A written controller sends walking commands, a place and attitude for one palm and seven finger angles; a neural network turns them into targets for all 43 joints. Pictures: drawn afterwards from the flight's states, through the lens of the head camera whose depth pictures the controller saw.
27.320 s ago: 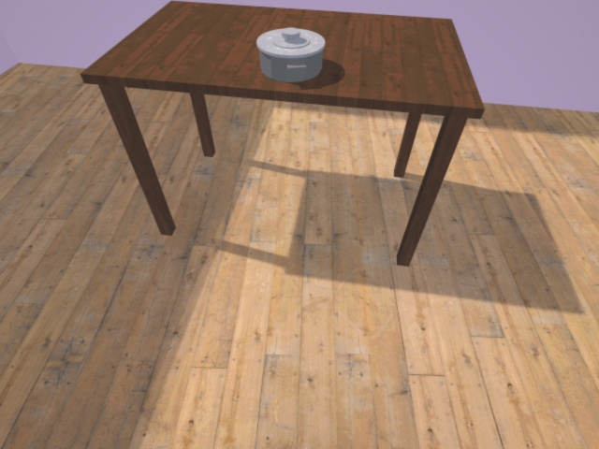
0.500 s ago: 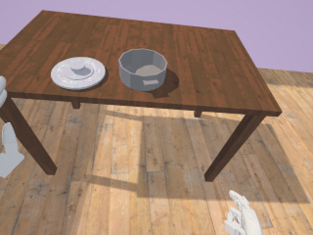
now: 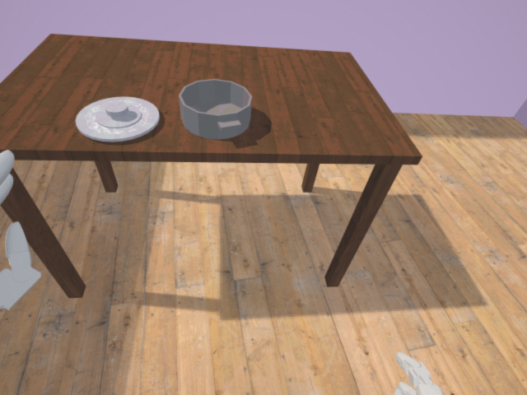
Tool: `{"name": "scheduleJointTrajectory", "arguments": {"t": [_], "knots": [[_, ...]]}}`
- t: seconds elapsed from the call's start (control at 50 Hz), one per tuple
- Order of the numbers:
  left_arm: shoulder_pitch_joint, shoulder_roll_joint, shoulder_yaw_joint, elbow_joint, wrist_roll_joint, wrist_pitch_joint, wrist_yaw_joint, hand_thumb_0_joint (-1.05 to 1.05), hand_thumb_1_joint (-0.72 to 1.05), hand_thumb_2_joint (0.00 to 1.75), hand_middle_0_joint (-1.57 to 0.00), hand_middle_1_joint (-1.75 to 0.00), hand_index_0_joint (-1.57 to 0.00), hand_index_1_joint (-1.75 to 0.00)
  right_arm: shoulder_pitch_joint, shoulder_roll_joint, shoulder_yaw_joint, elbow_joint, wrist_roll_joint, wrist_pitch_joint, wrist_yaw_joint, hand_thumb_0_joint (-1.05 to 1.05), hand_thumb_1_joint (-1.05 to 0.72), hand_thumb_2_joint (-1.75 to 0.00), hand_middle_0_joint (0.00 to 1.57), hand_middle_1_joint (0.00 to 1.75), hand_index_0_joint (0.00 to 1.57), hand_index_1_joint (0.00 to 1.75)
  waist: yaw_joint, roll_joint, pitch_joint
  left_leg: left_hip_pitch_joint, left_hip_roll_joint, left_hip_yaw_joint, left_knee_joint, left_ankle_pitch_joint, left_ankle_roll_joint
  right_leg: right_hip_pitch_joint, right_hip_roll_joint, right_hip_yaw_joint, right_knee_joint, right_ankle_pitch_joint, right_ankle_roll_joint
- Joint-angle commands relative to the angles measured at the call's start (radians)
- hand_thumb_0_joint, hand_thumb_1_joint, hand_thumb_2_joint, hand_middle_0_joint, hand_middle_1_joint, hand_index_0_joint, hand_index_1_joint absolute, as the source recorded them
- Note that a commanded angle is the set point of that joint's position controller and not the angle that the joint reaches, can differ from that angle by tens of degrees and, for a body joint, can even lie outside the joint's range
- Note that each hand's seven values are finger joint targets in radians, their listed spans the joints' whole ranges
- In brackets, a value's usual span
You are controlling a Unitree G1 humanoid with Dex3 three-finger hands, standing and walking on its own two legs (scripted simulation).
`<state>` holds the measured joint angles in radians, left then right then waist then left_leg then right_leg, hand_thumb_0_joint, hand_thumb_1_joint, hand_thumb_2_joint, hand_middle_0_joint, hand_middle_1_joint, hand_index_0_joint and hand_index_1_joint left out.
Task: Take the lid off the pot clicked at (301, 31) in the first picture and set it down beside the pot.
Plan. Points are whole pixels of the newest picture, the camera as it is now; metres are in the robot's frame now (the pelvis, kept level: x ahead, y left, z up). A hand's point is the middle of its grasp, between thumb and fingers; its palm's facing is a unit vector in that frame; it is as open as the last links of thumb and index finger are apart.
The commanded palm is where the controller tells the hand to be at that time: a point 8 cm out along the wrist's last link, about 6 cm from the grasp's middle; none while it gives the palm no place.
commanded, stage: stop stepping back and stand still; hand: left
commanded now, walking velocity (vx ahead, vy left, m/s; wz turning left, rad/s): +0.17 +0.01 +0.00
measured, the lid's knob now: (116, 109) +0.75 +0.39 +0.02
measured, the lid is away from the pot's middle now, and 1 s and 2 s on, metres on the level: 0.25 0.25 0.25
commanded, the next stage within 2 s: let the arm hang, fingers relaxed in 1.08 s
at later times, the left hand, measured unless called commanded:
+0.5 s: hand (53, 288) +0.19 +0.23 +0.17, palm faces +0.34 -0.82 -0.47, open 7.4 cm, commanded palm none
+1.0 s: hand out of the picture -0.01 +0.17 -0.18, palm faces +0.09 -0.97 -0.22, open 7.2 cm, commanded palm none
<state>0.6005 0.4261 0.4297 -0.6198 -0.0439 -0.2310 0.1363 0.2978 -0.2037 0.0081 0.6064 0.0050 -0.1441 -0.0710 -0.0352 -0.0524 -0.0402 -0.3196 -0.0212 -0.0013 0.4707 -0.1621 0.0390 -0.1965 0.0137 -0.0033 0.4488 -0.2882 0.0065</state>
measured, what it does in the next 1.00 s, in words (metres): stands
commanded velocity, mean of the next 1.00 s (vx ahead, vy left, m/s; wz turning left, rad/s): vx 0.04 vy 0.00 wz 0.00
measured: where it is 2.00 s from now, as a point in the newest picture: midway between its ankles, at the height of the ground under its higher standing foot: outside the picture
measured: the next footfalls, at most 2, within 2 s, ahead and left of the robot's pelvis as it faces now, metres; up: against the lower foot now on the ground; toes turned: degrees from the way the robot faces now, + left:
none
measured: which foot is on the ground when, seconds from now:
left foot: down 0.00-1.00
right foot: down 0.00-1.00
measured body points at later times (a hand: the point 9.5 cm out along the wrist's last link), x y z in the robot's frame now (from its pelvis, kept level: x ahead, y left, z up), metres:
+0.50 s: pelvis -0.01 +0.00 +0.00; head -0.01 +0.01 +0.45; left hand +0.16 +0.27 +0.20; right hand +0.15 -0.21 -0.09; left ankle +0.03 +0.09 -0.74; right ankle -0.01 -0.11 -0.74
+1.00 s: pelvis +0.03 -0.02 +0.00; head +0.06 -0.01 +0.45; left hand -0.01 +0.22 -0.16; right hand +0.03 -0.26 -0.15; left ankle +0.02 +0.09 -0.74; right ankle -0.01 -0.11 -0.74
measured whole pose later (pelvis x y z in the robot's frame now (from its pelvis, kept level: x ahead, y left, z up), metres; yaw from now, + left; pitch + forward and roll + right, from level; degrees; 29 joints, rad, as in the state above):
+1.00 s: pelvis +0.03 -0.02 +0.00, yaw +4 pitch +0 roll -1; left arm 0.32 0.21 0.02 1.08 0.00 0.03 0.03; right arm 0.33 -0.16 -0.02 1.05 -0.01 0.03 -0.04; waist -0.01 -0.01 0.07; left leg -0.25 0.01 0.00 0.52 -0.28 0.01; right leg -0.13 0.04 -0.10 0.45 -0.32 -0.05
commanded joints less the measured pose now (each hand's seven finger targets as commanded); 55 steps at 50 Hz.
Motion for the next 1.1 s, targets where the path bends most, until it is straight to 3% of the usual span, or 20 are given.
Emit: {"name": "scheduleJointTrajectory", "arguments": {"t": [0.0,0.08,0.12,0.16,0.18,0.22,0.26,0.3,0.36,0.4,0.44,0.46,0.5,0.56,0.6,0.66,0.7,0.74,0.8,1.08], "knots": [[-0.027,0.133,0.068,-0.174,0.01,-0.059,0.013,0.0,0.9,0.9,-0.2,-0.3,-0.2,-0.3,-0.159,-0.129,-0.053,-0.153,-0.006,-0.054,-0.002,0.0,-0.9,-0.9,0.2,0.3,0.2,0.3,0.023,0.116,-0.026,-0.028,0.098,-0.136,-0.182,-0.388,0.005,0.046,-0.031,0.022,-0.115,-0.146,-0.034],[-0.076,0.139,0.058,-0.207,0.005,-0.047,0.022,0.0,0.9,0.9,-0.2,-0.3,-0.2,-0.3,-0.154,-0.124,-0.063,-0.121,-0.015,-0.024,-0.003,0.0,-0.9,-0.9,0.2,0.3,0.2,0.3,0.007,-0.056,0.026,0.051,0.01,-0.02,0.26,-0.226,-0.018,-0.218,-0.228,0.281,-0.27,-0.404,-0.158],[-0.124,0.132,0.06,-0.19,0.003,-0.042,0.029,0.0,0.9,0.9,-0.2,-0.3,-0.2,-0.3,-0.134,-0.118,-0.058,-0.113,-0.012,-0.014,0.0,0.0,-0.9,-0.9,0.2,0.3,0.2,0.3,-0.002,-0.064,0.029,0.043,0.034,-0.014,0.271,-0.228,-0.01,-0.218,-0.26,0.265,-0.23,-0.368,-0.17],[-0.189,0.114,0.035,-0.163,0.007,-0.036,0.028,0.0,0.9,0.9,-0.2,-0.3,-0.2,-0.3,-0.156,-0.124,-0.049,-0.12,-0.008,-0.009,-0.01,0.0,-0.9,-0.9,0.2,0.3,0.2,0.3,-0.01,0.03,0.101,0.112,0.062,-0.054,0.111,-0.317,0.007,-0.339,-0.187,0.171,-0.143,-0.42,-0.12],[-0.202,0.102,0.028,-0.161,0.008,-0.035,0.027,0.0,0.9,0.9,-0.2,-0.3,-0.2,-0.3,-0.163,-0.133,-0.042,-0.126,-0.007,-0.011,-0.014,0.0,-0.9,-0.9,0.2,0.3,0.2,0.3,-0.011,0.13,0.135,0.102,0.097,-0.139,-0.021,-0.397,0.029,-0.35,-0.099,0.107,-0.02,-0.372,-0.089],[-0.192,0.111,0.05,-0.176,0.01,-0.031,0.029,0.0,0.9,0.9,-0.2,-0.3,-0.2,-0.3,-0.167,-0.124,-0.032,-0.146,0.004,-0.022,-0.017,0.0,-0.9,-0.9,0.2,0.3,0.2,0.3,0.001,0.382,0.114,-0.035,0.279,-0.478,-0.361,-0.77,0.081,-0.259,0.055,-0.036,0.376,-0.227,-0.01],[-0.19,0.136,0.065,-0.185,0.014,-0.02,0.022,0.0,0.9,0.9,-0.2,-0.3,-0.2,-0.3,-0.159,-0.103,-0.034,-0.153,-0.003,-0.038,-0.005,0.0,-0.9,-0.9,0.2,0.3,0.2,0.3,0.01,0.264,0.118,-0.096,0.303,-0.529,-0.398,-0.714,0.115,-0.252,0.032,0.025,0.539,-0.192,-0.014],[-0.077,0.106,0.04,-0.159,0.01,-0.004,0.021,0.0,0.9,0.9,-0.2,-0.3,-0.2,-0.3,-0.166,-0.087,-0.025,-0.134,-0.003,-0.048,0.013,0.0,-0.9,-0.9,0.2,0.3,0.2,0.3,0.029,0.175,0.085,-0.064,0.264,-0.381,-0.337,-0.498,0.112,-0.186,-0.011,0.016,0.379,-0.183,-0.015],[-0.025,0.122,0.041,-0.24,0.019,-0.004,0.02,0.0,0.9,0.9,-0.2,-0.3,-0.2,-0.3,-0.188,-0.102,-0.017,-0.146,-0.008,-0.042,0.017,0.0,-0.9,-0.9,0.2,0.3,0.2,0.3,0.029,0.272,0.024,-0.087,0.172,-0.199,-0.258,-0.395,0.044,0.052,0.013,-0.06,0.028,-0.071,-0.016],[-0.029,0.153,0.068,-0.234,0.022,-0.017,0.019,0.0,0.9,0.9,-0.2,-0.3,-0.2,-0.3,-0.176,-0.103,-0.025,-0.15,-0.015,-0.028,0.01,0.0,-0.9,-0.9,0.2,0.3,0.2,0.3,0.021,0.135,-0.009,-0.12,0.102,-0.121,-0.131,-0.296,0.011,0.144,-0.042,0.03,-0.108,-0.022,-0.043],[-0.07,0.184,0.116,-0.221,0.002,-0.038,0.021,0.0,0.9,0.9,-0.2,-0.3,-0.2,-0.3,-0.149,-0.104,-0.037,-0.137,-0.027,-0.017,0.006,0.0,-0.9,-0.9,0.2,0.3,0.2,0.3,0.005,0.052,-0.031,-0.008,0.057,-0.059,0.038,-0.15,-0.012,0.02,-0.182,0.21,-0.202,-0.062,-0.104],[-0.204,-0.02,-0.351,0.644,0.07,0.104,-0.103,0.0,0.9,0.9,-0.2,-0.3,-0.2,-0.3,-0.18,-0.223,-0.11,0.081,0.024,-0.092,0.088,0.0,-0.9,-0.9,0.2,0.3,0.2,0.3,-0.045,-0.049,-0.006,-0.024,0.107,-0.04,0.244,-0.08,-0.027,-0.121,-0.278,0.105,-0.056,0.081,-0.12],[-0.208,-0.071,-0.303,0.722,0.092,0.214,-0.115,0.0,0.9,0.9,-0.2,-0.3,-0.2,-0.3,-0.024,-0.172,-0.108,0.11,0.008,0.05,0.093,0.0,-0.9,-0.9,0.2,0.3,0.2,0.3,-0.021,-0.079,-0.043,0.027,0.086,-0.051,0.278,-0.033,-0.023,-0.193,-0.214,0.06,0.019,0.045,-0.14],[-0.302,-0.081,-0.331,0.864,0.088,0.235,-0.113,0.0,0.9,0.9,-0.2,-0.3,-0.2,-0.3,-0.026,-0.146,-0.086,0.085,-0.017,0.106,0.087,0.0,-0.9,-0.9,0.2,0.3,0.2,0.3,-0.007,-0.232,0.017,-0.044,0.058,-0.026,0.321,-0.053,-0.001,-0.17,-0.227,0.076,0.014,0.057,-0.152],[-0.362,-0.088,-0.347,0.981,0.08,0.248,-0.112,0.0,0.9,0.9,-0.2,-0.3,-0.2,-0.3,-0.025,-0.143,-0.08,0.099,-0.032,0.125,0.078,0.0,-0.9,-0.9,0.2,0.3,0.2,0.3,-0.015,-0.126,0.061,0.015,0.09,-0.078,0.193,0.087,0.021,-0.197,-0.202,0.058,0.087,0.149,-0.123],[-0.371,-0.097,-0.361,1.167,0.06,0.254,-0.119,0.0,0.9,0.9,-0.2,-0.3,-0.2,-0.3,-0.029,-0.182,-0.067,0.138,-0.042,0.123,0.056,0.0,-0.9,-0.9,0.2,0.3,0.2,0.3,0.023,0.226,0.076,-0.015,0.232,-0.35,-0.069,0.311,0.118,-0.123,-0.037,-0.027,0.272,-0.004,-0.012],[-0.352,-0.094,-0.369,1.302,0.05,0.245,-0.12,0.0,0.9,0.9,-0.2,-0.3,-0.2,-0.3,-0.028,-0.181,-0.06,0.183,-0.034,0.118,0.043,0.0,-0.9,-0.9,0.2,0.3,0.2,0.3,0.045,0.235,0.037,-0.006,0.234,-0.308,-0.095,0.389,0.125,-0.039,-0.03,0.01,0.241,-0.089,-0.017],[-0.307,-0.089,-0.374,1.414,0.048,0.234,-0.122,0.0,0.9,0.9,-0.2,-0.3,-0.2,-0.3,-0.035,-0.149,-0.052,0.222,-0.023,0.118,0.037,0.0,-0.9,-0.9,0.2,0.3,0.2,0.3,0.061,0.217,-0.033,0.026,0.163,-0.173,-0.025,0.374,0.063,0.082,-0.058,0.028,0.085,0.113,-0.027],[-0.294,-0.101,-0.37,1.504,0.048,0.217,-0.109,0.0,0.9,0.9,-0.2,-0.3,-0.2,-0.3,0.014,-0.081,-0.054,0.285,-0.016,0.128,0.032,0.0,-0.9,-0.9,0.2,0.3,0.2,0.3,0.024,0.141,-0.071,0.068,0.089,-0.051,0.061,0.191,-0.006,0.144,-0.166,0.1,-0.018,0.396,-0.086],[-0.267,-0.186,-0.415,1.712,0.04,0.221,-0.088,0.0,0.9,0.9,-0.2,-0.3,-0.2,-0.3,0.086,-0.012,-0.044,0.466,-0.01,0.151,0.022,0.0,-0.9,-0.9,0.2,0.3,0.2,0.3,0.017,0.039,0.086,0.136,0.117,-0.057,-0.046,0.141,0.011,0.069,-0.112,0.029,-0.108,0.269,-0.055]]}}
